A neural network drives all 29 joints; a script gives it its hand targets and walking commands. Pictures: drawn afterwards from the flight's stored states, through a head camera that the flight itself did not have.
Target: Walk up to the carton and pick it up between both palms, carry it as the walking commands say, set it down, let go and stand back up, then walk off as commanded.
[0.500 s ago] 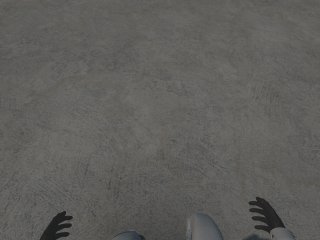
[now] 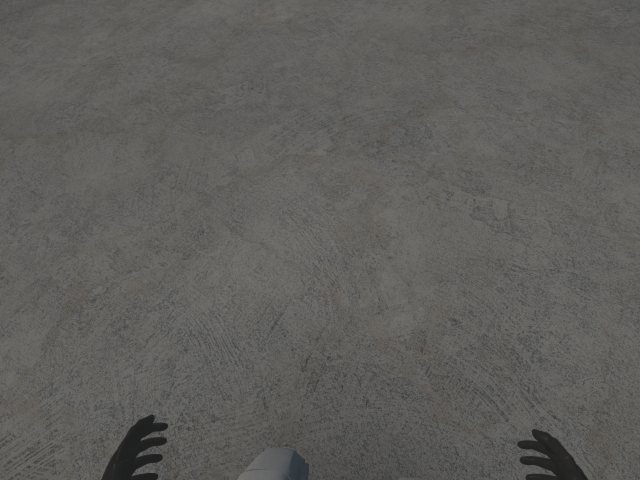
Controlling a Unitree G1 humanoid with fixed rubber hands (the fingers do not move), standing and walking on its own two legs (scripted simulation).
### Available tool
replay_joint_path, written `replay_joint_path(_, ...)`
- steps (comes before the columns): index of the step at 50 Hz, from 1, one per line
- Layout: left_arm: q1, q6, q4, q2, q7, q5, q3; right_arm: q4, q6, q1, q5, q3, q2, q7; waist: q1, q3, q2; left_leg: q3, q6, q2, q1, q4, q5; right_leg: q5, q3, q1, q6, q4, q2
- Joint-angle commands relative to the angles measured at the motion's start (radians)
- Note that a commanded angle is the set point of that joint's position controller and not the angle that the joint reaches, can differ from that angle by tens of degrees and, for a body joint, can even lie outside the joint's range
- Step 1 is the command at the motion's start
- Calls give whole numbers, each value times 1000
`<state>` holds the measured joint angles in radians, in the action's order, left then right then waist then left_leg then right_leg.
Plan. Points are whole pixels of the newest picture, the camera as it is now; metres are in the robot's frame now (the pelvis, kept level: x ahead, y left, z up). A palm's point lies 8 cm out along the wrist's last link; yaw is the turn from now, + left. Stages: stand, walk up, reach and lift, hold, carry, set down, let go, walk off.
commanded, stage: stand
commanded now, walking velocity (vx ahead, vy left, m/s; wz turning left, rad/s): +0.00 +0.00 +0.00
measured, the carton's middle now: out of the picture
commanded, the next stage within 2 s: none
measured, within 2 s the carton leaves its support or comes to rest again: neither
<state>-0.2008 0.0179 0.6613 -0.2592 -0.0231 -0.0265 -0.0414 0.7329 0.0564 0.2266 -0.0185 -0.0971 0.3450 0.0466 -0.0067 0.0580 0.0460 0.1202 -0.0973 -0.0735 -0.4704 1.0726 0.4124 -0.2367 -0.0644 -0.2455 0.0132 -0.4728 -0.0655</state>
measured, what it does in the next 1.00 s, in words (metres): steps on the spot: left foot, then right foot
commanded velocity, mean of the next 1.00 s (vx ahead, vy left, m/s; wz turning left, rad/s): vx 0.00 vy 0.00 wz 0.00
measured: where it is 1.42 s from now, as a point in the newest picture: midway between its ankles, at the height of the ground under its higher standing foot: outside the picture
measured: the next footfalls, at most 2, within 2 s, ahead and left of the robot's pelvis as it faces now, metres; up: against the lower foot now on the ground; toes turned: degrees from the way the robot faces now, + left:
left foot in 0.18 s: +0.01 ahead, +0.14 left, +0.00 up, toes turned +2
right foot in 0.46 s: +0.02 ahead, -0.10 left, +0.00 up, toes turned -1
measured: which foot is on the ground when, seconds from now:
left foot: up 0.00-0.16, down 0.18-1.00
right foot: down 0.00-0.18, up 0.20-0.44, down 0.46-1.00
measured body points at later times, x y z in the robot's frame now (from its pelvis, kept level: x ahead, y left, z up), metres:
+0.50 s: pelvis -0.02 +0.02 -0.01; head -0.01 +0.02 +0.44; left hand +0.03 +0.28 -0.14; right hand +0.12 -0.21 -0.14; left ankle -0.03 +0.14 -0.74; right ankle -0.02 -0.10 -0.75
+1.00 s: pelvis -0.03 +0.00 +0.00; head -0.02 +0.00 +0.45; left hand -0.02 +0.25 -0.15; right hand -0.01 -0.24 -0.16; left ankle -0.03 +0.14 -0.74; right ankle -0.02 -0.10 -0.74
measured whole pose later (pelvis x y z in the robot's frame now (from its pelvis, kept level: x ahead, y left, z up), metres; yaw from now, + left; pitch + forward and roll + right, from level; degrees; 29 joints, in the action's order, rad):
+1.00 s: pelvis -0.03 +0.00 +0.00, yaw +4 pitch -2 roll +0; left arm -0.27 0.01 1.04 -0.20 -0.02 -0.01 -0.02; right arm 1.13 0.00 0.28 -0.01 0.00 0.20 -0.03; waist -0.01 0.03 0.00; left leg 0.05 -0.03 0.01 -0.15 0.38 0.20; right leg -0.22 -0.08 -0.15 0.02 -0.41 -0.02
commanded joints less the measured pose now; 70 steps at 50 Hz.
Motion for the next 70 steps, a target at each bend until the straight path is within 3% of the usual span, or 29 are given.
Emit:
replay_joint_path(1, -49, -20, -22, -164, 1, -1, -43, -58, -5, -31, 6, 8, 24, -6, -39, -75, -251, -49, -20, 4, -28, -124, 49, 442, 132, 152, 110, 97, -189)
replay_joint_path(5, -90, -9, 20, -201, 18, 0, -57, -53, -2, -60, 15, 29, 3, -19, -50, -114, -315, -143, 5, 15, 133, -389, 75, 570, 118, 155, 139, 49, -197)
replay_joint_path(7, -95, -1, 40, -202, 26, 9, -58, -21, -9, -11, 16, 38, -6, -27, -14, -114, -299, -167, 32, 16, 251, -620, -70, 643, 106, 121, 118, -4, -189)
replay_joint_path(8, -107, -1, 47, -187, 29, 17, -53, -3, -17, 10, 4, 42, -2, -34, 3, -115, -257, -143, 47, 34, 355, -781, -234, 592, 95, 59, 76, -27, -181)
replay_joint_path(9, -120, -5, 41, -143, 34, 21, -41, 9, -30, 43, -20, 38, 34, -39, 14, -161, -174, -39, 60, 135, 522, -826, -313, 406, 82, -52, 22, -62, -155)
replay_joint_path(10, -134, -10, 7, -45, 43, 21, -13, 2, -38, 16, -15, 23, 132, -41, -19, -171, 105, 202, 125, 378, 612, -766, -590, -21, -16, -228, -47, -153, -67)
replay_joint_path(11, -60, 9, 6, -77, 32, 20, -11, 19, -44, 23, 6, 31, 99, -42, 46, -151, 145, 182, 237, 418, 428, -753, -635, -322, 13, -144, -58, -200, -45)
replay_joint_path(12, -47, 23, 12, -100, 31, 22, -15, 21, -50, -20, 2, 47, 43, -43, 31, -101, 121, 154, 256, 383, 393, -769, -594, -315, 40, -136, -59, -251, -42)
replay_joint_path(13, -47, 29, 25, -101, 32, 23, -19, 26, -53, -64, -2, 62, 13, -46, 17, -71, 122, 115, 245, 343, 358, -775, -571, -283, 44, -131, -57, -273, -34)
replay_joint_path(15, -93, 33, 58, -110, 32, 16, -28, 39, -55, -99, -4, 67, 20, -58, -6, -54, 170, 44, 225, 273, 330, -760, -654, -220, 32, -108, -55, -293, -12)
replay_joint_path(17, -120, 31, 84, -95, 30, 15, -25, 53, -57, -92, -4, 68, 21, -60, -7, -70, 148, 25, 235, 259, 334, -735, -705, -217, 19, -81, -59, -277, 7)
replay_joint_path(19, -112, 30, 95, -69, 25, 16, -16, 71, -57, -90, -2, 69, 14, -60, -6, -68, 136, 39, 242, 257, 328, -724, -649, -206, 13, -47, -57, -200, 15)
replay_joint_path(21, -126, 25, 115, -48, 16, 15, -8, 92, -55, -91, 4, 70, 11, -63, -20, -59, 108, 47, 216, 239, 303, -709, -545, -68, -3, 30, -47, -23, 25)
replay_joint_path(22, -149, 17, 132, -47, 12, 9, -7, 103, -55, -89, 8, 67, 16, -64, -32, -66, 86, 52, 186, 226, 262, -712, -447, 83, 1, 121, -43, 86, 6)
replay_joint_path(23, -159, 5, 141, -74, 10, -2, -9, 114, -58, -72, 11, 72, -6, -64, -30, -68, 44, 56, 155, 207, 205, -714, -359, 153, 59, 195, -39, 119, -55)
replay_joint_path(24, -124, -7, 138, -131, 12, -2, -16, 119, -59, -38, 16, 71, -27, -62, 13, -49, -48, 15, 133, 149, 184, -730, -269, 234, 114, 179, -22, 90, -114)
replay_joint_path(25, -109, -9, 156, -141, 20, 11, -24, 136, -52, -47, 9, 74, -33, -60, 5, -23, -128, -21, 122, 119, 268, -741, -243, 154, 122, 58, -6, 106, -112)
replay_joint_path(27, -90, -16, 165, -90, 25, 14, -12, 167, -48, -46, 7, 68, -12, -57, -4, 0, -130, -25, 115, 123, 325, -717, -292, 73, 113, 10, -9, 154, -97)
replay_joint_path(29, -93, -20, 184, -89, 18, 17, -13, 192, -52, -31, 3, 66, -12, -54, -3, -20, -128, -21, 113, 135, 334, -714, -326, 83, 99, 35, -10, 161, -82)
replay_joint_path(38, -86, -18, 270, -75, 7, 17, -8, 302, -59, 31, 4, 72, -32, -72, -7, -2, -70, -26, 98, 134, 296, -743, -304, -20, 108, 65, 11, 192, -73)
replay_joint_path(70, -148, -24, 438, 6, -9, 16, 29, 438, -57, 120, 8, 92, -109, -92, -7, 18, -42, -27, 107, 145, 277, -734, -314, 57, 78, 61, 18, 143, -37)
